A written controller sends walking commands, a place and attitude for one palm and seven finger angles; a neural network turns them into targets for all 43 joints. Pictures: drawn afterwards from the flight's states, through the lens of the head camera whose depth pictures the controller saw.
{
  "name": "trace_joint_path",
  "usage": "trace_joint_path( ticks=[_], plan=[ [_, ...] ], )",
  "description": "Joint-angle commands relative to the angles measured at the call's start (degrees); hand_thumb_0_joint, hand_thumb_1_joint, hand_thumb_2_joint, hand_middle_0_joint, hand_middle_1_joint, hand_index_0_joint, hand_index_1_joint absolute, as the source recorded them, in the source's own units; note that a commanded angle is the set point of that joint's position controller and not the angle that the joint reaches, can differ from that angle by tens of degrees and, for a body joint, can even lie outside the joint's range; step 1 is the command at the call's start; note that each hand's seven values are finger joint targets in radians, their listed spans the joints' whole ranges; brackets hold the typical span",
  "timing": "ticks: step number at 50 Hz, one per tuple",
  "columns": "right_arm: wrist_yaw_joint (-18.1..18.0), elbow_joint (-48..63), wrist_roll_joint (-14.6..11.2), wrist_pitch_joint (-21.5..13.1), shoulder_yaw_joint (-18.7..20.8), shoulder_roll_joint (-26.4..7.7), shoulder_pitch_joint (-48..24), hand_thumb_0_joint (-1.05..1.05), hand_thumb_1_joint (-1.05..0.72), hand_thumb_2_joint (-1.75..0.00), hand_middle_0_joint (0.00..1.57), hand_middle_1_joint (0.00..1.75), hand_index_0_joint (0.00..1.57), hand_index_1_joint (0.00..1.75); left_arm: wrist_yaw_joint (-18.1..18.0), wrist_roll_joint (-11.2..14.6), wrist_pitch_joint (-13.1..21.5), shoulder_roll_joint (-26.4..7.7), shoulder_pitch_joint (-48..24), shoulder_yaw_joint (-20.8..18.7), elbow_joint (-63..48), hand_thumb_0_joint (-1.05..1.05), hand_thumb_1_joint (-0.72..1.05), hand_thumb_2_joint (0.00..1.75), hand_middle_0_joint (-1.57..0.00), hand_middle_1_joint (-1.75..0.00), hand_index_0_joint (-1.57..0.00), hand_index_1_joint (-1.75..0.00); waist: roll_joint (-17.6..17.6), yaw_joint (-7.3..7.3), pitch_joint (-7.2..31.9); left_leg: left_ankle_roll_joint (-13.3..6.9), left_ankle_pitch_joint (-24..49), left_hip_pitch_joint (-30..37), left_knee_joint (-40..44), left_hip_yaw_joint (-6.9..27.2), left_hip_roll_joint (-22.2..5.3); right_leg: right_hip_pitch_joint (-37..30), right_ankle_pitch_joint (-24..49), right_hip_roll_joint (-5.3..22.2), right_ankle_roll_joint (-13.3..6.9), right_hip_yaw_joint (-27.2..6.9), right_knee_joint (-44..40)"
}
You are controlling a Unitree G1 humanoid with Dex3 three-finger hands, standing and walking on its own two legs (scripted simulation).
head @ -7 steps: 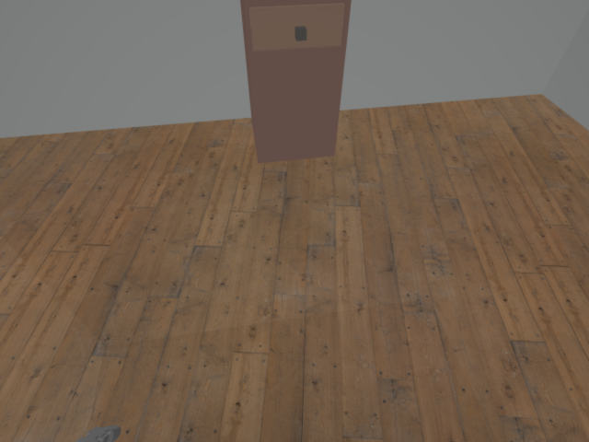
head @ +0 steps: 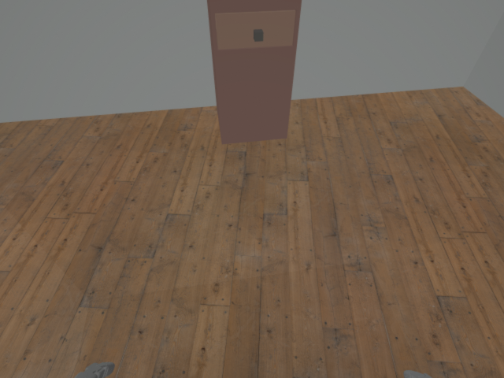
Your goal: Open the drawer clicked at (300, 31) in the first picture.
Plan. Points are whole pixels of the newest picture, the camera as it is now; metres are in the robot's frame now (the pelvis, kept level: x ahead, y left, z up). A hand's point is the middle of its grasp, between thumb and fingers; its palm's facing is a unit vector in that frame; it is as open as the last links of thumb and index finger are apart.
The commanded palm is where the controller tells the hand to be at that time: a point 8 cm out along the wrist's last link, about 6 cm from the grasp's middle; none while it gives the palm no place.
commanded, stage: stand and wait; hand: left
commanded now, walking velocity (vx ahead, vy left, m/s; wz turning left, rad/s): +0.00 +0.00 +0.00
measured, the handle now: (257, 33) +1.62 +0.07 -0.08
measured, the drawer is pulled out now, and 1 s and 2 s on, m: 0.00 0.00 0.00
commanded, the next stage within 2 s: look at it before walking up in 0.68 s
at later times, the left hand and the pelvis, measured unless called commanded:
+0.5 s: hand out of the picture +0.05 +0.24 -0.15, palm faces -0.03 -0.94 -0.33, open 7.4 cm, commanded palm none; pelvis -0.02 -0.01 +0.00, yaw +0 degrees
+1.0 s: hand out of the picture +0.06 +0.23 -0.15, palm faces -0.04 -0.94 -0.33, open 7.4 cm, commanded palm none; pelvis -0.02 -0.01 +0.01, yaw -1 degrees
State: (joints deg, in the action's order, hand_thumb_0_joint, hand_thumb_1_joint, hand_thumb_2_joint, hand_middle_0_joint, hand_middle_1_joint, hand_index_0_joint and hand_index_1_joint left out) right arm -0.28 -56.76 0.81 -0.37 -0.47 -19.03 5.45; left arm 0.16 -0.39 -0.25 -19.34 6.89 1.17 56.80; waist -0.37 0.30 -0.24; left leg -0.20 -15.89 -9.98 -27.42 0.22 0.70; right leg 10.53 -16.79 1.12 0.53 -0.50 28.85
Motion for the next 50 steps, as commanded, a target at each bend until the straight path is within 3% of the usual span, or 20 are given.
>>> trace_joint_path(
  ticks=[1, 12, 24, 35, 44, 50],
  plan=[
    [-0.7, 3.3, 0.2, -1.6, 3.1, -11.8, -2.6, 0.0, -0.9, -0.9, 0.2, 0.3, 0.2, 0.3, -0.9, -0.3, 1.3, -12.2, -2.6, -3.2, -3.3, 0.0, 0.9, 0.9, -0.2, -0.3, -0.2, -0.3, 0.9, -0.36, 3.3, -2.1, 14.6, 1.1, 4.7, 4.6, -6.5, -0.7, 13.7, 5.2, -2.6, -4.6, -5.0],
    [-0.7, 0.9, 0.0, -1.6, 2.8, -11.5, -2.4, 0.0, -0.9, -0.9, 0.2, 0.3, 0.2, 0.3, -0.8, -0.2, 1.5, -11.9, -1.8, -3.3, -1.4, 0.0, 0.9, 0.9, -0.2, -0.3, -0.2, -0.3, 1.1, -0.31, 3.0, -1.7, 12.9, 1.7, 5.9, 4.7, -6.7, -1.1, 12.8, 5.4, -2.7, -5.4, -7.1],
    [-0.5, -2.0, -0.2, -1.5, 2.5, -11.9, -1.0, 0.0, -0.9, -0.9, 0.2, 0.3, 0.2, 0.3, -0.7, -0.1, 1.5, -12.2, -1.2, -3.0, 1.0, 0.0, 0.9, 0.9, -0.2, -0.3, -0.2, -0.3, 0.6, -0.14, 1.6, -1.4, 8.4, 0.8, 7.6, 5.0, -6.8, -0.5, 6.8, 5.5, -2.8, -6.5, -9.7],
    [-0.5, -3.1, -0.2, -1.6, 2.3, -12.0, -0.4, 0.0, -0.9, -0.9, 0.2, 0.3, 0.2, 0.3, -0.7, -0.2, 1.4, -12.0, -1.3, -3.0, 1.6, 0.0, 0.9, 0.9, -0.2, -0.3, -0.2, -0.3, 0.5, -0.1, 0.5, -1.4, 7.5, 0.3, 9.0, 5.4, -7.2, -0.3, 5.6, 5.3, -2.5, -6.4, -10.2],
    [-0.4, -3.1, -0.3, -1.6, 2.4, -11.9, -0.7, 0.0, -0.9, -0.9, 0.2, 0.3, 0.2, 0.3, -0.7, -0.3, 1.6, -12.0, -1.3, -2.9, 1.5, 0.0, 0.9, 0.9, -0.2, -0.3, -0.2, -0.3, 0.9, -0.22, 1.6, -1.3, 10.2, 1.8, 8.6, 5.1, -7.4, -0.6, 9.2, 5.4, -2.5, -6.3, -10.0],
    [-0.4, -3.1, -0.3, -1.5, 2.4, -11.8, -0.9, 0.0, -0.9, -0.9, 0.2, 0.3, 0.2, 0.3, -0.7, -0.3, 1.6, -11.9, -1.3, -3.0, 1.5, 0.0, 0.9, 0.9, -0.2, -0.3, -0.2, -0.3, 0.8, -0.14, 0.8, -1.3, 8.5, 1.5, 9.0, 5.2, -7.2, -0.1, 7.0, 5.3, -2.4, -6.5, -10.7]
  ],
)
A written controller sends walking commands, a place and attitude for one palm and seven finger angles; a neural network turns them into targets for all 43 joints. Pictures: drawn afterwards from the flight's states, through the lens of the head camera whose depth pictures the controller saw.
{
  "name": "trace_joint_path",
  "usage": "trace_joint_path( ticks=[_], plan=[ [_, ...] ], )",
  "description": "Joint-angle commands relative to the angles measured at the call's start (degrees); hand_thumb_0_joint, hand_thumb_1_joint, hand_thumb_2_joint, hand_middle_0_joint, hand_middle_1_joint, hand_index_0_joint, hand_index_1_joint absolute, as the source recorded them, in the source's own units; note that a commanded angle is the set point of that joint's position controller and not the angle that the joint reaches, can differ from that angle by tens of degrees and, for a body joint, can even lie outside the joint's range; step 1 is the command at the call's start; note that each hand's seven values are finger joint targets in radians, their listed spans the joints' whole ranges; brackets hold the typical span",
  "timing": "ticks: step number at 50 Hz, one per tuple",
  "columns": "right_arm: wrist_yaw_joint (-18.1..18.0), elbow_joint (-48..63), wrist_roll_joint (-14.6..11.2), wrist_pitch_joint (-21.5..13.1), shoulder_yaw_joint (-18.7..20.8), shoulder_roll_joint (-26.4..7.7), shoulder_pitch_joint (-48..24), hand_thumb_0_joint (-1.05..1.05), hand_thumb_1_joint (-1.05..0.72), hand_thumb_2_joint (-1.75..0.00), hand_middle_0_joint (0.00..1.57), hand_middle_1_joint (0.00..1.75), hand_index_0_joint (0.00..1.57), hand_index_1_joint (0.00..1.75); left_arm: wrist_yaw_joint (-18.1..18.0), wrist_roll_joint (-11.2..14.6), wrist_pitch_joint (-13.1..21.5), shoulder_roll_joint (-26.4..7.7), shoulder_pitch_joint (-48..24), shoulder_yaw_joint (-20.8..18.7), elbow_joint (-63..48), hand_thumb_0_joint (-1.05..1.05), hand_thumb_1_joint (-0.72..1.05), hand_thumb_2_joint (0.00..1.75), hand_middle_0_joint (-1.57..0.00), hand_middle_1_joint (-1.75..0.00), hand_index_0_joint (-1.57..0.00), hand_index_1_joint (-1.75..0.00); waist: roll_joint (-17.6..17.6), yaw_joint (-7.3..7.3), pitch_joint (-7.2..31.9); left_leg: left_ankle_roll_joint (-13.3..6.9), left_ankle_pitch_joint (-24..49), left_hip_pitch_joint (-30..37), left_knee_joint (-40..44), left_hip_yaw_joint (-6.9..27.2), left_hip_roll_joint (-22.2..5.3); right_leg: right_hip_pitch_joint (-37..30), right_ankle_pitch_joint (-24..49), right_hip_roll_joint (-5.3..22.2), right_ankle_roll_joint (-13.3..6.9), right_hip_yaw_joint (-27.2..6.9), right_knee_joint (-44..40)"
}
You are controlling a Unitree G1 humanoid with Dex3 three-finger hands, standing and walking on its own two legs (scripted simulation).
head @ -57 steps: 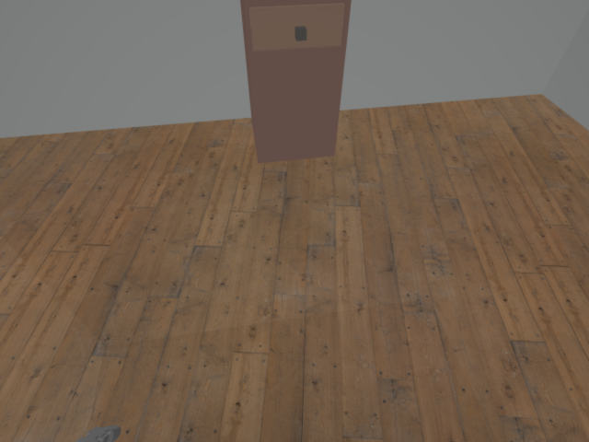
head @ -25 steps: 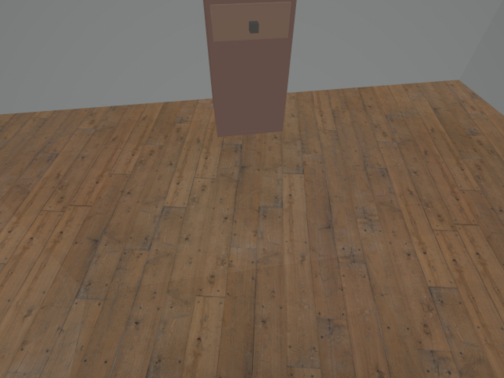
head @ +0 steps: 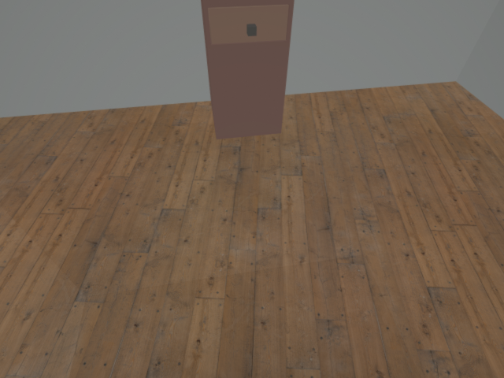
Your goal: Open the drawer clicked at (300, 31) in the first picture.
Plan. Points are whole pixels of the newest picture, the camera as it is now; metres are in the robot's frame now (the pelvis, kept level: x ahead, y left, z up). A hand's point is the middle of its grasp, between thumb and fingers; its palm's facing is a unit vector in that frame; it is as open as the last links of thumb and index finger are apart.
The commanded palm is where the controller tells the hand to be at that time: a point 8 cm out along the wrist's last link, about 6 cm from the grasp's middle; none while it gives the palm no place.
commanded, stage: look at it before walking up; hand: left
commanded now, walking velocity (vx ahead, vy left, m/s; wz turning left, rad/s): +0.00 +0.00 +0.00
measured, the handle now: (250, 28) +1.64 +0.10 -0.08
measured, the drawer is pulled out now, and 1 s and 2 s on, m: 0.00 0.00 0.00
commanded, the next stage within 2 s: walk to a spot facing it in 0.30 s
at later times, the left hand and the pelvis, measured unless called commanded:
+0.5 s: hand out of the picture +0.07 +0.24 -0.16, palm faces -0.03 -0.95 -0.32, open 7.4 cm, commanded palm none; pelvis +0.01 +0.00 +0.00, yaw -1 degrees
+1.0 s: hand out of the picture +0.07 +0.15 -0.17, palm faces -0.09 -0.99 -0.14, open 7.4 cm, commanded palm none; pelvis +0.15 -0.01 -0.01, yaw -11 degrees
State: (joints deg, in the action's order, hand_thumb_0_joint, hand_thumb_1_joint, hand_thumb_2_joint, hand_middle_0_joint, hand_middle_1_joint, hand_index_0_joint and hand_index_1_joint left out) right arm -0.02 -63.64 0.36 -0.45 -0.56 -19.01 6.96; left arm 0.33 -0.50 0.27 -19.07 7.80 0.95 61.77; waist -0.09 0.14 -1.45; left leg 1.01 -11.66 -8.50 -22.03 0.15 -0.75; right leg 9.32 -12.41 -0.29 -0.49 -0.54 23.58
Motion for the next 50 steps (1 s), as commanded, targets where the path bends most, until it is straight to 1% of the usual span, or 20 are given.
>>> trace_joint_path(
  ticks=[1, 9, 20, 22, 25, 28, 31, 33, 34, 35, 36, 37, 38, 39, 40, 41, 43, 44, 47, 50],
  plan=[
    [-0.7, 3.7, 0.2, -1.5, 2.5, -11.7, -2.4, 0.0, -0.9, -0.9, 0.2, 0.3, 0.2, 0.3, -0.9, -0.2, 1.1, -12.1, -2.1, -2.7, -3.4, 0.0, 0.9, 0.9, -0.2, -0.3, -0.2, -0.3, 0.6, -0.02, 2.3, -2.5, 4.8, 0.3, 3.7, 5.4, -5.8, 1.0, 3.1, 6.7, -1.4, -6.6, -5.3],
    [-0.7, 3.6, 0.1, -1.6, 2.5, -11.9, -2.6, 0.0, -0.9, -0.9, 0.2, 0.3, 0.2, 0.3, -0.9, -0.2, 1.3, -12.2, -1.9, -2.7, -3.3, 0.0, 0.9, 0.9, -0.2, -0.3, -0.2, -0.3, 0.8, -0.08, 3.4, -2.4, 7.9, 1.3, 3.2, 5.0, -6.1, -0.4, 7.9, 6.9, -1.5, -6.3, -4.8],
    [-0.8, 3.4, 0.0, -1.5, 2.3, -12.0, -2.9, 0.0, -0.9, -0.9, 0.2, 0.3, 0.2, 0.3, -0.9, -0.2, 1.2, -12.2, -1.7, -2.6, -2.9, 0.0, 0.9, 0.9, -0.2, -0.3, -0.2, -0.3, 0.6, 0.0, 3.4, -2.4, 8.3, 1.7, 3.7, 5.1, -6.2, -0.8, 8.3, 6.9, -1.3, -6.2, -5.1],
    [-0.6, 1.8, 0.5, -0.7, 0.8, -5.0, 0.8, 0.0, -0.9, -0.9, 0.2, 0.3, 0.2, 0.3, -1.1, -0.1, 0.0, -5.3, 2.6, -1.3, -1.2, 0.0, 0.9, 0.9, -0.2, -0.3, -0.2, -0.3, 0.6, 0.11, 4.3, -1.3, 1.6, 2.6, 2.2, 2.8, -5.9, 0.0, 0.3, 6.3, -0.7, -6.3, -4.6],
    [-0.4, 2.4, 1.0, 0.0, 1.6, -5.5, 3.4, 0.0, -0.9, -0.9, 0.2, 0.3, 0.2, 0.3, -0.1, -0.7, -1.0, -5.5, 4.4, -2.1, -2.1, 0.0, 0.9, 0.9, -0.2, -0.3, -0.2, -0.3, 0.6, 0.05, -2.1, -1.9, -16.1, -3.0, 2.1, 2.5, -5.8, 5.8, -16.7, 4.3, -1.9, -8.6, -3.9],
    [-0.5, 3.7, 1.0, -0.4, 2.8, -6.9, 5.6, 0.0, -0.9, -0.9, 0.2, 0.3, 0.2, 0.3, 0.7, -0.9, -0.9, -4.6, 6.3, -3.0, -4.1, 0.0, 0.9, 0.9, -0.2, -0.3, -0.2, -0.3, -2.5, -0.17, -5.3, -4.3, -23.6, -3.3, 3.2, 5.8, -8.8, 12.0, -19.5, 1.4, -2.8, -7.6, 2.2],
    [-0.8, 4.4, 0.8, -1.4, 4.3, -8.4, 9.1, 0.0, -0.9, -0.9, 0.2, 0.3, 0.2, 0.3, 1.2, -0.9, 0.1, -0.6, 7.3, -3.3, -6.3, 0.0, 0.9, 0.9, -0.2, -0.3, -0.2, -0.3, -9.7, -0.89, -5.7, -9.1, -21.5, 1.2, 7.1, 13.1, -17.0, 18.2, -12.4, -1.7, -1.5, 0.5, 15.9],
    [-0.9, 4.5, 0.7, -1.9, 4.6, -7.0, 10.2, 0.0, -0.9, -0.9, 0.2, 0.3, 0.2, 0.3, 1.5, -0.9, 0.8, 0.4, 6.2, -3.7, -7.3, 0.0, 0.9, 0.9, -0.2, -0.3, -0.2, -0.3, -8.2, -0.99, -5.1, -10.4, -10.4, 1.5, 4.6, 10.9, -18.7, 17.2, -14.5, 0.9, -0.9, 1.9, 16.4],
    [-0.9, 4.8, 0.8, -2.1, 4.5, -6.2, 9.2, 0.0, -0.9, -0.9, 0.2, 0.3, 0.2, 0.3, 1.5, -0.9, 1.2, 1.4, 9.2, -3.9, -6.7, 0.0, 0.9, 0.9, -0.2, -0.3, -0.2, -0.3, -6.6, 0.76, -4.4, -9.0, -5.2, -1.2, -0.3, 7.0, -17.3, 11.5, -12.3, 0.9, -1.1, 2.9, 12.3],
    [-0.9, 5.1, 0.9, -2.1, 4.2, -4.9, 7.4, 0.0, -0.9, -0.9, 0.2, 0.3, 0.2, 0.3, 1.4, -1.1, 1.5, 1.5, 15.1, -4.3, -4.5, 0.0, 0.9, 0.9, -0.2, -0.3, -0.2, -0.3, -3.2, 3.66, -2.9, -6.0, -3.9, -7.7, -9.6, 1.1, -13.2, 1.2, -7.4, 0.8, -2.0, 2.0, 5.7],
    [-0.6, 7.0, 0.3, -2.4, 3.5, -1.1, 5.5, 0.0, -0.9, -0.9, 0.2, 0.3, 0.2, 0.3, 0.8, -1.4, 2.3, -3.1, 22.8, -5.4, -2.1, 0.0, 0.9, 0.9, -0.2, -0.3, -0.2, -0.3, 11.4, 6.41, -1.0, -1.9, -7.4, -22.1, -28.1, -7.7, -5.8, -11.5, -6.2, 10.5, -6.0, -15.3, -2.7],
    [-0.1, 10.4, 0.5, -3.1, 2.9, 0.6, -0.8, 0.0, -0.9, -0.9, 0.2, 0.3, 0.2, 0.3, -0.2, -0.5, 2.9, -6.7, 30.0, -6.0, 0.0, 0.0, 0.9, 0.9, -0.2, -0.3, -0.2, -0.3, 20.4, 8.72, -2.1, -0.6, -21.6, -33.5, -39.3, -7.7, -1.5, -15.3, 4.6, 19.9, -11.2, -33.2, -9.5],
    [-0.3, 11.3, 0.7, -3.3, 3.0, -0.2, -4.2, 0.0, -0.9, -0.9, 0.2, 0.3, 0.2, 0.3, -1.0, -0.5, 3.1, -5.6, 31.6, -5.7, 0.8, 0.0, 0.9, 0.9, -0.2, -0.3, -0.2, -0.3, 15.9, 9.1, -3.4, -0.6, -21.4, -37.1, -44.8, -2.8, -3.5, -15.3, 13.7, 21.6, -13.9, -35.5, -8.9],
    [-0.3, 11.1, 0.7, -3.4, 3.1, 0.8, -4.6, 0.0, -0.9, -0.9, 0.2, 0.3, 0.2, 0.3, -1.4, -0.8, 3.0, -3.4, 29.6, -5.2, 0.4, 0.0, 0.9, 0.9, -0.2, -0.3, -0.2, -0.3, 7.8, 7.22, -4.8, -0.2, -17.5, -38.7, -46.9, -1.8, -5.2, -15.5, 16.9, 20.6, -15.8, -31.5, -7.0],
    [-0.1, 10.6, 0.8, -3.4, 3.2, 1.8, -3.7, 0.0, -0.9, -0.9, 0.2, 0.3, 0.2, 0.3, -1.5, -1.0, 3.0, -2.0, 27.1, -4.8, -0.4, 0.0, 0.9, 0.9, -0.2, -0.3, -0.2, -0.3, 3.2, 5.32, -4.6, 0.1, -14.9, -37.8, -46.0, -1.5, -6.4, -13.8, 16.0, 19.2, -15.1, -26.7, -6.2],
    [0.1, 9.9, 0.9, -3.0, 3.3, 2.5, -2.8, 0.0, -0.9, -0.9, 0.2, 0.3, 0.2, 0.3, -1.5, -1.2, 3.3, -0.9, 25.1, -4.6, -1.0, 0.0, 0.9, 0.9, -0.2, -0.3, -0.2, -0.3, 2.2, 3.95, -4.2, 0.6, -12.6, -35.5, -44.4, -2.3, -6.5, -11.0, 14.9, 17.5, -13.9, -23.1, -6.9],
    [0.7, 9.2, 0.8, -2.2, 3.7, 4.0, -0.6, 0.0, -0.9, -0.9, 0.2, 0.3, 0.2, 0.3, -1.5, -1.2, 3.7, -0.1, 22.3, -4.3, -1.3, 0.0, 0.9, 0.9, -0.2, -0.3, -0.2, -0.3, 4.8, 1.53, -4.5, 1.4, -8.2, -31.9, -40.7, -3.8, -6.3, -6.6, 13.7, 14.8, -12.1, -17.4, -9.2],
    [0.9, 9.4, 0.6, -1.9, 3.7, 4.5, -0.3, 0.0, -0.9, -0.9, 0.2, 0.3, 0.2, 0.3, -1.5, -1.2, 3.8, 0.6, 21.9, -4.4, -1.3, 0.0, 0.9, 0.9, -0.2, -0.3, -0.2, -0.3, 6.0, 1.13, -4.5, 1.5, -5.7, -30.7, -38.7, -4.0, -6.2, -4.5, 12.8, 13.8, -11.6, -15.8, -10.2],
    [1.5, 10.8, 0.4, -1.9, 3.8, 5.6, -3.0, 0.0, -0.9, -0.9, 0.2, 0.3, 0.2, 0.3, -1.7, -1.1, 4.0, 1.6, 22.8, -4.2, -0.1, 0.0, 0.9, 0.9, -0.2, -0.3, -0.2, -0.3, 7.5, 1.51, -6.3, 1.1, -0.8, -28.5, -31.5, -5.6, -5.2, -2.7, 14.5, 11.6, -9.9, -12.7, -11.4],
    [1.9, 11.9, 0.1, -2.5, 3.7, 6.2, -4.3, 0.0, -0.9, -0.9, 0.2, 0.3, 0.2, 0.3, -1.8, -1.2, 3.9, 1.0, 21.6, -4.6, 0.2, 0.0, 0.9, 0.9, -0.2, -0.3, -0.2, -0.3, 8.4, 1.35, -6.5, 0.1, 0.7, -21.2, -22.1, -6.2, -4.3, -1.0, 15.0, 10.9, -8.3, -10.4, -10.9]
  ],
)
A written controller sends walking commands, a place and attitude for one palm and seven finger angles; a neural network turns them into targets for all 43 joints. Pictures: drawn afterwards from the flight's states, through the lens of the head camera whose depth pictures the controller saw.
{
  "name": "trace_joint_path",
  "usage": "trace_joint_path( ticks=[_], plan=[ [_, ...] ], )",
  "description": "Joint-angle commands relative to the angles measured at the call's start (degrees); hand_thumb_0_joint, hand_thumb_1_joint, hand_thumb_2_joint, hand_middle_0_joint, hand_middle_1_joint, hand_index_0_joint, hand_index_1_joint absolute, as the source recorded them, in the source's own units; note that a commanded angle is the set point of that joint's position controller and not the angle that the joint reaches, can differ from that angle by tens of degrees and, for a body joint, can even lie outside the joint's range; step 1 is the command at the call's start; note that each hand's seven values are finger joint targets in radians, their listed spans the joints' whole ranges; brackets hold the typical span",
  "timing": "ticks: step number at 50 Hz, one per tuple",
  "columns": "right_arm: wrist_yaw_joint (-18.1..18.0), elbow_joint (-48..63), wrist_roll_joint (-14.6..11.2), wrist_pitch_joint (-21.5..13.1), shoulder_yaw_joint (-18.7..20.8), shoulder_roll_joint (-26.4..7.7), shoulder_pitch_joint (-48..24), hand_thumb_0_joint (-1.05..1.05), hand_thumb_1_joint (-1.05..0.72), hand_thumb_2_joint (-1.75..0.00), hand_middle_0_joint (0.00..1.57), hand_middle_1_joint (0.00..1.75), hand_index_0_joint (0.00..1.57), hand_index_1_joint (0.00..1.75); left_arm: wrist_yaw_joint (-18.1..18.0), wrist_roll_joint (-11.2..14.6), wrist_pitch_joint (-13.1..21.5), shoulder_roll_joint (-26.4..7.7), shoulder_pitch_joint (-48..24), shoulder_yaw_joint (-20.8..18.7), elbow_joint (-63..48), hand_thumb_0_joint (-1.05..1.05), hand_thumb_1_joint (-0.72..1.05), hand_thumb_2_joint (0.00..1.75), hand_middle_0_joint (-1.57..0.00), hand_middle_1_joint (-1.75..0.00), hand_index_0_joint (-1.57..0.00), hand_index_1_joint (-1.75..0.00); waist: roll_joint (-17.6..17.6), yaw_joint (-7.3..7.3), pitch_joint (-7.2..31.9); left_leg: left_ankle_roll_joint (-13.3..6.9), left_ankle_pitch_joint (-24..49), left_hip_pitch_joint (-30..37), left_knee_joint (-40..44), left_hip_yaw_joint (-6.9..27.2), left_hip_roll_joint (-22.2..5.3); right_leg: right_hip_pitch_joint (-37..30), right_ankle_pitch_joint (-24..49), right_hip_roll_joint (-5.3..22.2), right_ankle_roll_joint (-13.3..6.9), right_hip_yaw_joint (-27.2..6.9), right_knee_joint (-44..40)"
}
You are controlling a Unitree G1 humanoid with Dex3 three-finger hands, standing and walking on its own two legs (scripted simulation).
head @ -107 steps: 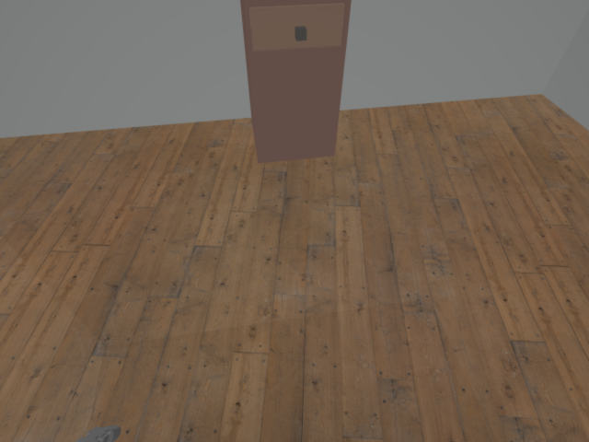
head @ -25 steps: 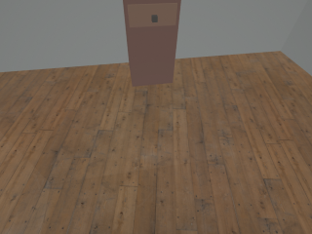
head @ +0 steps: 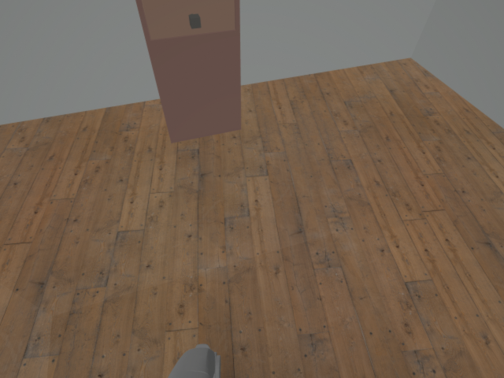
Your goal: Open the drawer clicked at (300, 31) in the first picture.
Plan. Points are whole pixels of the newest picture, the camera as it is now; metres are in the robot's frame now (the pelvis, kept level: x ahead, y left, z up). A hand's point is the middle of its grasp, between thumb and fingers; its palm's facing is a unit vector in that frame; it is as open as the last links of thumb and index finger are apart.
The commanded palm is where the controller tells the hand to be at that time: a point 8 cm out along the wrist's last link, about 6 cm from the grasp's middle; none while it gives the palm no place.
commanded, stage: walk to a spot facing it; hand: left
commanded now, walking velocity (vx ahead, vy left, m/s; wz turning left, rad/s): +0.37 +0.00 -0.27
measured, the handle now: (193, 19) +1.44 +0.39 -0.08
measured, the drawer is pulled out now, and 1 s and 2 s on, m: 0.00 0.00 0.00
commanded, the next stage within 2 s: turn to face it in 1.54 s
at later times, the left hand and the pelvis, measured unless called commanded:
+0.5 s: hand (177, 266) +0.35 +0.20 -0.15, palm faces -0.19 -0.96 -0.20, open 7.4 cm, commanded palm none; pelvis +0.20 +0.04 +0.00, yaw -11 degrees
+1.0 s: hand (191, 241) +0.44 +0.20 -0.20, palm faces -0.17 -0.97 -0.16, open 7.3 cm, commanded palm none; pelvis +0.43 +0.01 -0.02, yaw -14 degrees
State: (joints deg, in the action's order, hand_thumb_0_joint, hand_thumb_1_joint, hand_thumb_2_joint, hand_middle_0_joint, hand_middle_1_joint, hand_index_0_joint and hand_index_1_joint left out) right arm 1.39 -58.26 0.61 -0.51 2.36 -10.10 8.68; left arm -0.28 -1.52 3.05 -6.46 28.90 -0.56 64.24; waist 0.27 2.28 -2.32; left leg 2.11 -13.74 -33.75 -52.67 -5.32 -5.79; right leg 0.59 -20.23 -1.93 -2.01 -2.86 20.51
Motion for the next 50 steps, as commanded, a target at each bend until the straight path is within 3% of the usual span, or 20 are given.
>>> trace_joint_path(
  ticks=[1, 4, 5, 6, 7, 10, 14, 24, 27, 28, 29, 30, 31, 33, 36, 46, 47, 48, 49, 50],
  plan=[
    [0.4, 6.6, -0.2, -2.7, 0.9, -3.0, -5.7, 0.0, -0.9, -0.9, 0.2, 0.3, 0.2, 0.3, -1.2, -0.2, 1.0, -12.1, 0.1, -3.4, -2.2, 0.0, 0.9, 0.9, -0.2, -0.3, -0.2, -0.3, 8.0, -0.92, -4.9, -1.5, 2.4, 7.5, 10.9, -0.9, 1.3, 8.0, 23.9, 12.8, -6.6, -8.1, -6.9],
    [-1.2, 2.0, 0.3, -3.6, 1.8, -6.0, 9.4, 0.0, -0.9, -0.9, 0.2, 0.3, 0.2, 0.3, -1.0, 0.3, 1.0, -11.8, -1.5, -3.9, -2.2, 0.0, 0.9, 0.9, -0.2, -0.3, -0.2, -0.3, 4.1, -7.35, 2.6, -3.0, 4.8, 29.1, 20.5, -1.4, 3.9, 11.1, 32.8, 8.6, -4.4, -4.8, 11.1],
    [-2.0, -0.2, 1.0, -3.8, 3.0, -10.7, 17.8, 0.0, -0.9, -0.9, 0.2, 0.3, 0.2, 0.3, -0.6, 0.7, 0.8, -9.4, 0.3, -3.9, -2.8, 0.0, 0.9, 0.9, -0.2, -0.3, -0.2, -0.3, -4.0, -9.89, 9.1, -5.0, 1.0, 42.1, 22.8, 8.3, -4.2, 18.6, 22.6, 5.1, -2.9, -2.6, 25.1],
    [-2.2, -1.1, 1.6, -3.9, 4.1, -16.4, 22.8, 0.0, -0.9, -0.9, 0.2, 0.3, 0.2, 0.3, 0.1, 1.3, 0.7, -6.0, 3.4, -3.5, -3.9, 0.0, 0.9, 0.9, -0.2, -0.3, -0.2, -0.3, -18.8, -9.21, 13.9, -11.1, -3.8, 48.8, 32.3, 31.2, -21.0, 29.9, -10.0, -2.1, -0.6, 3.8, 45.6],
    [-2.0, -0.4, 0.8, -3.2, 3.6, -15.6, 20.4, 0.0, -0.9, -0.9, 0.2, 0.3, 0.2, 0.3, 0.1, 0.7, 1.0, -6.7, 0.0, -3.4, -5.4, 0.0, 0.9, 0.9, -0.2, -0.3, -0.2, -0.3, -12.6, -8.19, 10.7, -13.6, -15.4, 40.4, 38.8, 36.1, -23.3, 32.5, -11.8, 0.1, -1.8, 0.6, 53.2],
    [-2.3, 1.5, 1.0, -3.8, 1.6, -6.0, 9.5, 0.0, -0.9, -0.9, 0.2, 0.3, 0.2, 0.3, 1.0, -0.4, -0.3, -5.9, -7.5, -3.3, -6.2, 0.0, 0.9, 0.9, -0.2, -0.3, -0.2, -0.3, -5.9, -3.98, -3.5, -10.8, -18.6, 19.8, 43.2, 23.6, -17.6, 35.5, -0.2, 7.2, -0.9, 0.8, 56.7],
    [-2.6, 0.7, 0.8, -5.2, 1.3, -4.3, 8.4, 0.0, -0.9, -0.9, 0.2, 0.3, 0.2, 0.3, 1.7, -0.6, -2.6, -3.8, -5.0, -3.4, -6.0, 0.0, 0.9, 0.9, -0.2, -0.3, -0.2, -0.3, -6.9, -0.13, -0.8, -9.6, -4.6, 15.3, 43.1, 7.4, -12.6, 29.8, 5.1, 8.8, 0.7, 2.7, 47.0],
    [-1.9, -2.6, 1.4, -4.3, 2.0, -7.8, 16.1, 0.0, -0.9, -0.9, 0.2, 0.3, 0.2, 0.3, 2.4, -0.6, -2.0, -5.3, -23.3, -3.1, -12.2, 0.0, 0.9, 0.9, -0.2, -0.3, -0.2, -0.3, -5.5, -4.58, -3.7, -10.1, 6.6, 26.8, 40.6, 0.4, -13.6, 27.3, 7.3, 7.2, 1.5, 8.9, 17.8],
    [-2.0, -3.3, 1.3, -3.7, 1.7, -8.5, 16.2, 0.0, -0.9, -0.9, 0.2, 0.3, 0.2, 0.3, 2.3, -0.5, -1.3, -6.8, -18.6, -3.3, -10.4, 0.0, 0.9, 0.9, -0.2, -0.3, -0.2, -0.3, -3.6, -1.7, 0.3, -7.7, 17.2, 28.9, 29.6, -3.1, -11.3, 15.7, 7.7, 3.5, 0.0, 12.4, 9.0],
    [-1.7, -3.4, 0.9, -3.7, 1.5, -7.7, 16.1, 0.0, -0.9, -0.9, 0.2, 0.3, 0.2, 0.3, 1.9, -0.7, -0.7, -9.1, -11.8, -3.8, -7.9, 0.0, 0.9, 0.9, -0.2, -0.3, -0.2, -0.3, -0.5, 1.52, 3.8, -5.8, 22.1, 23.7, 18.6, -6.1, -8.6, 3.7, 8.7, 3.4, -1.9, 10.9, 7.0],
    [-1.2, -2.3, 0.2, -4.1, 0.8, -5.4, 15.9, 0.0, -0.9, -0.9, 0.2, 0.3, 0.2, 0.3, 1.2, -0.8, 0.1, -14.1, -3.3, -5.1, -5.4, 0.0, 0.9, 0.9, -0.2, -0.3, -0.2, -0.3, 8.3, 4.85, 9.5, -3.2, 12.8, 10.3, 2.6, -10.1, -4.8, -11.4, 5.5, 15.0, -6.2, -2.8, 4.6],
    [-1.2, 0.5, 0.0, -4.4, 0.2, -3.8, 12.4, 0.0, -0.9, -0.9, 0.2, 0.3, 0.2, 0.3, 0.7, 0.3, 0.2, -19.7, 3.2, -6.2, -3.8, 0.0, 0.9, 0.9, -0.2, -0.3, -0.2, -0.3, 15.5, 6.0, 11.2, -1.4, -18.2, -4.2, -12.8, -7.6, 2.0, -18.8, 13.9, 26.6, -12.3, -23.4, -1.5],
    [-1.4, 0.7, -0.1, -4.2, 0.8, -5.7, 9.0, 0.0, -0.9, -0.9, 0.2, 0.3, 0.2, 0.3, 0.4, 0.8, 0.3, -20.3, 1.7, -6.4, -3.7, 0.0, 0.9, 0.9, -0.2, -0.3, -0.2, -0.3, 12.2, 6.39, 11.0, -2.2, -18.0, -6.3, -20.0, -0.2, -0.4, -14.3, 11.4, 27.5, -13.5, -24.3, -3.4],
    [-1.3, 0.8, 0.3, -3.6, 1.2, -5.0, 6.1, 0.0, -0.9, -0.9, 0.2, 0.3, 0.2, 0.3, -0.2, 0.6, 0.2, -14.8, -7.4, -5.0, -5.9, 0.0, 0.9, 0.9, -0.2, -0.3, -0.2, -0.3, 2.8, 2.25, 1.9, -2.2, -9.0, -7.0, -20.0, 3.7, -4.5, -1.3, 6.0, 24.1, -10.8, -15.1, -6.3],
    [-1.0, -1.2, 0.9, -1.9, 1.0, -2.2, 11.3, 0.0, -0.9, -0.9, 0.2, 0.3, 0.2, 0.3, -0.4, 0.0, 1.0, -10.8, -12.1, -3.6, -6.4, 0.0, 0.9, 0.9, -0.2, -0.3, -0.2, -0.3, 5.4, -3.13, -0.4, -0.3, -5.0, 1.1, -10.3, 1.5, -4.9, 10.1, 11.9, 18.9, -7.6, -3.0, -8.5],
    [0.1, 0.3, 0.8, -3.2, 1.7, -4.3, 10.9, 0.0, -0.9, -0.9, 0.2, 0.3, 0.2, 0.3, 0.4, 0.2, 0.3, -12.9, -11.1, -4.2, -4.4, 0.0, 0.9, 0.9, -0.2, -0.3, -0.2, -0.3, 3.2, -5.67, -2.9, -1.1, 1.5, 23.6, 19.9, -5.7, 0.7, 18.0, 3.5, 13.7, -4.3, 2.8, -0.3],
    [-0.5, -1.6, 1.1, -3.5, 2.3, -7.2, 17.4, 0.0, -0.9, -0.9, 0.2, 0.3, 0.2, 0.3, 0.6, 0.3, 0.2, -11.4, -11.2, -4.0, -4.8, 0.0, 0.9, 0.9, -0.2, -0.3, -0.2, -0.3, -3.3, -8.57, 0.0, -2.1, -2.5, 32.3, 23.7, -2.0, -1.1, 20.9, 7.7, 10.5, -2.9, 4.9, 11.3],
    [-1.1, -3.2, 1.9, -3.8, 3.9, -13.8, 25.0, 0.0, -0.9, -0.9, 0.2, 0.3, 0.2, 0.3, 1.0, 0.7, 0.0, -7.6, -10.6, -3.5, -6.1, 0.0, 0.9, 0.9, -0.2, -0.3, -0.2, -0.3, -18.2, -10.73, 3.5, -6.1, -11.0, 38.9, 32.8, 17.4, -14.1, 29.7, -2.1, 3.6, 0.2, 10.6, 30.6],
    [-1.4, -3.8, 1.8, -3.5, 3.9, -16.1, 28.3, 0.0, -0.9, -0.9, 0.2, 0.3, 0.2, 0.3, 0.9, 0.4, 0.2, -7.7, -12.8, -3.3, -8.2, 0.0, 0.9, 0.9, -0.2, -0.3, -0.2, -0.3, -22.6, -11.22, 4.1, -9.9, -17.5, 38.9, 42.1, 31.7, -22.0, 36.1, -13.6, 0.7, 0.3, 7.5, 44.6],
    [-2.1, -3.5, 1.4, -3.4, 3.2, -13.8, 24.0, 0.0, -0.9, -0.9, 0.2, 0.3, 0.2, 0.3, 0.8, 0.2, 0.1, -8.7, -15.2, -3.6, -8.0, 0.0, 0.9, 0.9, -0.2, -0.3, -0.2, -0.3, -16.4, -9.99, 2.2, -10.2, -20.5, 35.4, 43.5, 32.0, -22.7, 39.0, -9.2, 4.3, -0.5, 3.0, 51.7]
  ],
)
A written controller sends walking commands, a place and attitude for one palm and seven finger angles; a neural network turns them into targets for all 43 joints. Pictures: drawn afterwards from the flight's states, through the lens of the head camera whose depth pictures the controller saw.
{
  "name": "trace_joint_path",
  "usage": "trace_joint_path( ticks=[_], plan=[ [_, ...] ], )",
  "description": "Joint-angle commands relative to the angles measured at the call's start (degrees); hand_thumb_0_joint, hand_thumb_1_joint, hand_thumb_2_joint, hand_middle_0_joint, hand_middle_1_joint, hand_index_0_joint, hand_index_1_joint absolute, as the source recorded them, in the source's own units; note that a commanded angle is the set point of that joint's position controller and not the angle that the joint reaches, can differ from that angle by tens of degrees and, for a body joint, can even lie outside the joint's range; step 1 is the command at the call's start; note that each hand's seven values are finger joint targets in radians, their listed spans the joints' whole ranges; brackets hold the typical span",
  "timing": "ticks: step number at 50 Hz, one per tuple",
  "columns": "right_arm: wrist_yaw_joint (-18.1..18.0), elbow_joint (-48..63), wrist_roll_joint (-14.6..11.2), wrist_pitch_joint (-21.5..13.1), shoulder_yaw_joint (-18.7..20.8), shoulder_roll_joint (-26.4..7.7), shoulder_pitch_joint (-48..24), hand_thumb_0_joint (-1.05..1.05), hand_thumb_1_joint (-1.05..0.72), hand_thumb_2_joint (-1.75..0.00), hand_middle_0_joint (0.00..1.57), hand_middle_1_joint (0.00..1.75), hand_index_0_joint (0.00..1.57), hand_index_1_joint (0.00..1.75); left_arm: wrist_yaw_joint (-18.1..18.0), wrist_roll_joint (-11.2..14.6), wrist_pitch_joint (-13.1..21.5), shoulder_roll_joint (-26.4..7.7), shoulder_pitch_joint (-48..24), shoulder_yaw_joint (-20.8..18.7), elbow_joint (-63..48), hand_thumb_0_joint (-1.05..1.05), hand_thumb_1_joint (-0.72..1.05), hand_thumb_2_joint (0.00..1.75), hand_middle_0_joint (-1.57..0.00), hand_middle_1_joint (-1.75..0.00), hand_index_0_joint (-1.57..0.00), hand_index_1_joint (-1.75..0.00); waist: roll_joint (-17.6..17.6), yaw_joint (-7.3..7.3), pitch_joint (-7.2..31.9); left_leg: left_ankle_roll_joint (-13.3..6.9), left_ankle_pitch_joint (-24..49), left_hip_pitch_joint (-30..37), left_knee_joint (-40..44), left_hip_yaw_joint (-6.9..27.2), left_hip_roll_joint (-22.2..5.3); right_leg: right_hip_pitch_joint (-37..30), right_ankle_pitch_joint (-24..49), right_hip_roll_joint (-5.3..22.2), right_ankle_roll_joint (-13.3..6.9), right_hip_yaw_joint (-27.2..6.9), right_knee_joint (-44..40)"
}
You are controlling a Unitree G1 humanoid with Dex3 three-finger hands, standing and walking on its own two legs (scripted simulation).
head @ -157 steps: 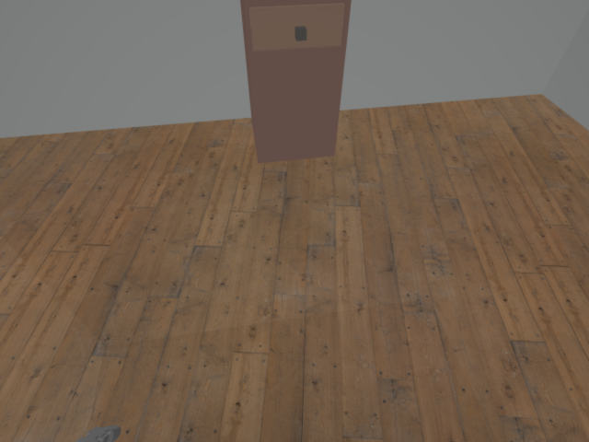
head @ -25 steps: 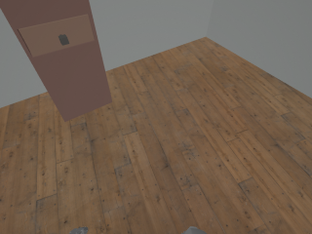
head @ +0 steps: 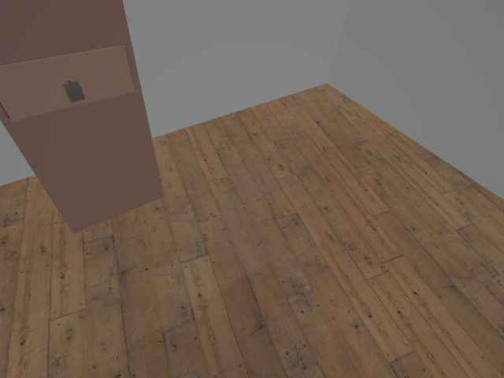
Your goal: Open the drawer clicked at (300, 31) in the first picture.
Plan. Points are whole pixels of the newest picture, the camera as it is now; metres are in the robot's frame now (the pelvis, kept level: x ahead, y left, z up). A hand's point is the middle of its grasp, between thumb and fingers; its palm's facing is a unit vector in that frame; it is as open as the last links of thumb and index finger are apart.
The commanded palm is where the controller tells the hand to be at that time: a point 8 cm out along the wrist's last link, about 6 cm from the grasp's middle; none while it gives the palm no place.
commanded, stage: walk to a spot facing it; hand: left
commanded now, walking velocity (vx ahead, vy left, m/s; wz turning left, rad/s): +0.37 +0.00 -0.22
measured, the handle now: (72, 88) +0.89 +0.62 -0.06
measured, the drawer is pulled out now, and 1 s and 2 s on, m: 0.00 0.00 0.00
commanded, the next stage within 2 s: turn to face it in 0.54 s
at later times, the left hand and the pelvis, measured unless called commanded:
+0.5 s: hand (205, 277) +0.35 +0.12 -0.16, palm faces -0.16 -0.96 -0.21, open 7.4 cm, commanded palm none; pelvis +0.22 -0.05 +0.00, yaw -8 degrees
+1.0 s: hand (204, 270) +0.38 +0.13 -0.18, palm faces +0.10 -0.98 -0.14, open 7.3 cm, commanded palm none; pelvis +0.37 -0.05 +0.00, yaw +2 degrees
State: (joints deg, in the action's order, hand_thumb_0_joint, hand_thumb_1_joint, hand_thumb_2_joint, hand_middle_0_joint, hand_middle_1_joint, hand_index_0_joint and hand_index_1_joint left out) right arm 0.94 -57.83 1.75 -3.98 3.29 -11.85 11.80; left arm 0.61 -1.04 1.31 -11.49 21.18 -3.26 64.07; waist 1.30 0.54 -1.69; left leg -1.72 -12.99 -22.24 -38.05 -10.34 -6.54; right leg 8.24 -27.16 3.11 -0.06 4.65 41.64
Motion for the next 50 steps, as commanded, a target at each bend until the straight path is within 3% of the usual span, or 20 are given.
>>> trace_joint_path(
  ticks=[1, 3, 6, 12, 18, 20, 22, 23, 24, 25, 26, 28, 29, 31, 36, 44, 47, 48, 49, 50],
  plan=[
    [-1.7, -2.1, 0.0, -0.1, 1.7, -9.6, 15.6, 0.0, -0.9, -0.9, 0.2, 0.3, 0.2, 0.3, 0.3, -0.2, 1.8, -3.2, -8.1, -1.0, -7.3, 0.0, 0.9, 0.9, -0.2, -0.3, -0.2, -0.3, -11.6, -5.98, -2.1, -6.2, -21.1, 18.5, 29.0, 31.7, -20.4, 32.4, 3.5, 1.9, -2.4, -5.2, 32.7],
    [-2.0, -1.4, -0.2, -1.2, 0.2, -4.6, 10.2, 0.0, -0.9, -0.9, 0.2, 0.3, 0.2, 0.3, 1.1, -0.7, 1.2, -2.0, -5.3, -1.0, -4.9, 0.0, 0.9, 0.9, -0.2, -0.3, -0.2, -0.3, -7.1, -1.93, -3.8, -2.9, -9.8, 12.7, 28.8, 18.7, -15.2, 27.8, 11.3, 4.1, -1.4, -5.0, 29.9],
    [-2.2, -1.8, -0.6, -1.8, 0.1, -3.7, 9.8, 0.0, -0.9, -0.9, 0.2, 0.3, 0.2, 0.3, 0.9, -0.8, -0.5, -0.3, -2.2, -0.8, -3.8, 0.0, 0.9, 0.9, -0.2, -0.3, -0.2, -0.3, -7.9, -0.14, -2.4, -3.5, 0.2, 12.6, 29.3, 8.8, -12.7, 26.6, 14.9, 4.4, 0.2, -4.2, 26.8],
    [-2.2, -4.6, -0.7, -1.7, 0.4, -2.5, 14.9, 0.0, -0.9, -0.9, 0.2, 0.3, 0.2, 0.3, 1.1, -0.9, -1.1, 1.1, -9.9, -0.8, -7.3, 0.0, 0.9, 0.9, -0.2, -0.3, -0.2, -0.3, -5.9, -1.42, -5.6, -4.9, 6.2, 17.8, 30.4, 2.4, -12.1, 31.1, 19.3, 5.4, 1.3, -0.9, 13.1],
    [-2.0, -7.0, 0.0, -0.9, 0.4, -1.9, 18.8, 0.0, -0.9, -0.9, 0.2, 0.3, 0.2, 0.3, 1.1, -0.6, -0.2, 1.2, -17.9, -0.6, -9.8, 0.0, 0.9, 0.9, -0.2, -0.3, -0.2, -0.3, -7.3, -3.98, -7.6, -4.7, 15.0, 21.5, 26.7, -0.6, -13.6, 26.6, 17.3, 3.1, -1.0, 2.2, -1.4],
    [-2.1, -7.0, 0.1, -0.7, 0.6, -2.8, 17.5, 0.0, -0.9, -0.9, 0.2, 0.3, 0.2, 0.3, 1.1, -0.6, 0.2, 0.7, -15.8, -0.7, -9.5, 0.0, 0.9, 0.9, -0.2, -0.3, -0.2, -0.3, -6.9, -2.3, -6.0, -4.1, 21.5, 22.5, 22.7, -2.2, -13.6, 21.8, 15.9, 1.1, -2.3, 3.7, -4.0],
    [-2.1, -6.7, -0.2, -0.5, 0.9, -4.1, 15.6, 0.0, -0.9, -0.9, 0.2, 0.3, 0.2, 0.3, 0.8, -0.9, 1.2, -1.5, -4.3, -1.5, -6.1, 0.0, 0.9, 0.9, -0.2, -0.3, -0.2, -0.3, -5.5, 3.12, 1.1, -2.1, 33.4, 21.6, 6.9, -4.9, -11.6, 5.6, 16.2, -2.4, -4.1, 6.0, -9.9],
    [-1.5, -6.5, -0.7, -0.5, 0.9, -3.6, 15.2, 0.0, -0.9, -0.9, 0.2, 0.3, 0.2, 0.3, 0.3, -1.1, 1.8, -4.9, 4.5, -2.4, -3.3, 0.0, 0.9, 0.9, -0.2, -0.3, -0.2, -0.3, -0.2, 7.07, 6.7, -0.3, 28.7, 12.8, -6.6, -6.4, -8.8, -8.5, 18.8, -0.2, -5.6, 2.3, -11.1],
    [-1.2, -4.6, -1.7, -0.8, 0.0, 0.6, 16.7, 0.0, -0.9, -0.9, 0.2, 0.3, 0.2, 0.3, -0.6, -1.1, 2.4, -11.6, 10.8, -4.2, -1.8, 0.0, 0.9, 0.9, -0.2, -0.3, -0.2, -0.3, 13.1, 8.03, 13.3, 2.3, -5.3, -4.7, -25.7, -6.4, -1.1, -22.7, 21.9, 16.2, -11.3, -21.6, -15.7],
    [-1.3, -3.0, -1.8, -0.4, -0.2, 0.1, 13.8, 0.0, -0.9, -0.9, 0.2, 0.3, 0.2, 0.3, -0.8, 0.5, 2.2, -14.5, 11.5, -4.1, -1.4, 0.0, 0.9, 0.9, -0.2, -0.3, -0.2, -0.3, 12.4, 7.01, 13.5, 2.4, -20.2, -11.5, -38.5, 1.4, 2.2, -21.7, 26.0, 22.5, -15.8, -33.5, -23.2],
    [-1.3, -2.5, -1.5, -0.2, 0.3, 0.2, 10.9, 0.0, -0.9, -0.9, 0.2, 0.3, 0.2, 0.3, -1.0, 0.4, 2.3, -13.1, 6.6, -3.8, -2.8, 0.0, 0.9, 0.9, -0.2, -0.3, -0.2, -0.3, 10.5, 6.1, 11.8, 2.1, -15.8, -13.3, -42.6, 7.1, -0.3, -15.9, 22.9, 21.8, -14.6, -31.2, -24.6],
    [-1.5, -2.8, -0.8, 0.6, 0.5, 0.7, 8.4, 0.0, -0.9, -0.9, 0.2, 0.3, 0.2, 0.3, -1.5, 0.4, 2.4, -6.4, -2.5, -2.0, -4.9, 0.0, 0.9, 0.9, -0.2, -0.3, -0.2, -0.3, 0.3, 1.82, 2.5, 2.1, -6.6, -11.4, -39.0, 9.5, -4.3, -0.6, 19.3, 17.9, -10.9, -19.8, -26.8],
    [-1.4, -3.8, -0.4, 1.4, 0.1, 1.8, 10.2, 0.0, -0.9, -0.9, 0.2, 0.3, 0.2, 0.3, -1.5, 0.0, 2.8, -4.8, -4.8, -1.2, -5.3, 0.0, 0.9, 0.9, -0.2, -0.3, -0.2, -0.3, 1.1, -0.42, 0.8, 2.5, -4.7, -8.9, -36.1, 9.1, -4.7, 5.0, 20.6, 16.1, -9.2, -14.8, -28.1],
    [-1.3, -4.8, -0.1, 2.8, 0.1, 2.5, 13.2, 0.0, -0.9, -0.9, 0.2, 0.3, 0.2, 0.3, -1.5, -0.4, 3.2, -2.7, -5.6, -0.8, -5.3, 0.0, 0.9, 0.9, -0.2, -0.3, -0.2, -0.3, 3.0, -2.36, 0.6, 3.4, -3.1, -6.0, -31.0, 8.1, -4.2, 9.0, 22.7, 13.8, -7.9, -7.9, -29.2],
    [-1.0, -3.0, -0.5, 3.8, -0.4, 2.1, 9.3, 0.0, -0.9, -0.9, 0.2, 0.3, 0.2, 0.3, -1.5, 0.0, 3.5, -2.9, -5.3, 0.4, -5.0, 0.0, 0.9, 0.9, -0.2, -0.3, -0.2, -0.3, 4.5, -2.73, 0.7, 4.4, 0.6, -7.6, -20.4, 7.6, -2.4, 4.9, 36.2, 12.7, -7.1, -0.1, -28.4],
    [0.3, 4.0, -0.8, 4.3, -0.5, -0.8, -3.5, 0.0, -0.9, -0.9, 0.2, 0.3, 0.2, 0.3, -2.2, -0.4, 1.2, -7.3, -3.6, -0.7, -6.1, 0.0, 0.9, 0.9, -0.2, -0.3, -0.2, -0.3, 5.1, 0.69, -1.6, 3.4, -3.2, -5.7, -4.6, 3.3, 0.0, -3.3, 42.7, 16.6, -6.2, 3.7, -21.7],
    [0.1, 4.6, -0.5, 4.5, 0.0, -3.0, -0.3, 0.0, -0.9, -0.9, 0.2, 0.3, 0.2, 0.3, -2.3, -0.1, 0.4, -9.1, -4.2, -1.5, -7.5, 0.0, 0.9, 0.9, -0.2, -0.3, -0.2, -0.3, 4.1, -1.48, 1.3, 2.2, -0.1, 3.4, 2.8, 1.6, 2.6, -3.0, 47.1, 16.0, -4.0, 6.6, -11.1],
    [0.0, 4.1, -0.2, 4.2, 0.8, -5.6, 4.6, 0.0, -0.9, -0.9, 0.2, 0.3, 0.2, 0.3, -2.2, 0.1, 0.1, -9.0, -4.7, -1.6, -8.1, 0.0, 0.9, 0.9, -0.2, -0.3, -0.2, -0.3, -0.9, -3.89, 4.7, 1.0, 10.9, 12.5, 8.7, 4.1, 1.7, 1.3, 41.9, 14.5, -1.5, 8.2, -1.2],
    [-0.4, 4.5, 0.4, 3.8, 2.2, -11.8, 8.7, 0.0, -0.9, -0.9, 0.2, 0.3, 0.2, 0.3, -1.9, 1.0, -0.2, -6.7, -3.4, -1.7, -10.2, 0.0, 0.9, 0.9, -0.2, -0.3, -0.2, -0.3, -16.5, -5.02, 8.5, -6.2, 35.0, 23.3, 12.3, 22.4, -11.7, 15.1, 17.7, 6.6, 3.6, 10.7, 13.8],
    [-0.8, 3.8, -0.6, 4.2, 2.7, -15.5, 11.8, 0.0, -0.9, -0.9, 0.2, 0.3, 0.2, 0.3, -2.0, 0.6, -0.4, -5.5, -5.7, -0.9, -13.0, 0.0, 0.9, 0.9, -0.2, -0.3, -0.2, -0.3, -19.8, -5.78, 10.7, -13.6, 44.6, 24.1, 15.9, 33.0, -20.8, 21.2, -13.1, 1.6, 4.5, 4.5, 26.8]
  ],
)
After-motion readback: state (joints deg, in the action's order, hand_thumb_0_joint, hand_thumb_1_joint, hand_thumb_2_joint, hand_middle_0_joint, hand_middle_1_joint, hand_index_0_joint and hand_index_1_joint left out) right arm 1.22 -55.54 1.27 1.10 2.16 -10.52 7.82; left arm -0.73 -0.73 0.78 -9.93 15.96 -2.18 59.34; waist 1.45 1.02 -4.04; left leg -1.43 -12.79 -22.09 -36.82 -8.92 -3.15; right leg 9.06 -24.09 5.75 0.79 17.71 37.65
